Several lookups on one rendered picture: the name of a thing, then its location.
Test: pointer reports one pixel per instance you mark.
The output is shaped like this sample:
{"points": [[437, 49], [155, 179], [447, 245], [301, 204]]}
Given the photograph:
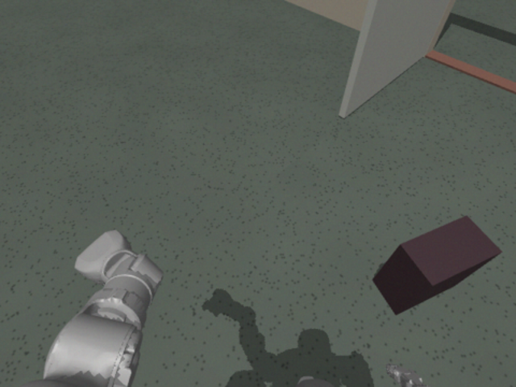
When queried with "left robot hand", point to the left robot hand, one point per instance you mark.
{"points": [[89, 262]]}

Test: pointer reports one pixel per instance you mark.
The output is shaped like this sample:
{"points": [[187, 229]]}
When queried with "right robot hand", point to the right robot hand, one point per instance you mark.
{"points": [[404, 377]]}

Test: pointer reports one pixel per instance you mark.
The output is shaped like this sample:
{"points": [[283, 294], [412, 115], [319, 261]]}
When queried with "left robot arm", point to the left robot arm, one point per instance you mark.
{"points": [[99, 346]]}

